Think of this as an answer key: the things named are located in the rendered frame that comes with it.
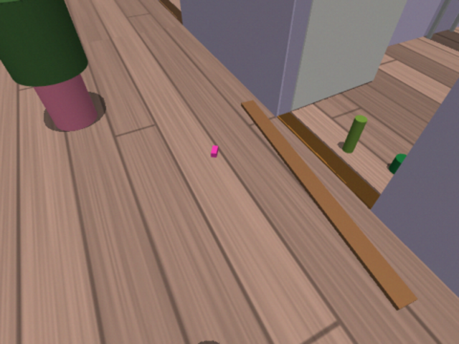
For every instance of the potted plant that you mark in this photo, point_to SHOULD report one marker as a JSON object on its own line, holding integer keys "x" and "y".
{"x": 40, "y": 48}

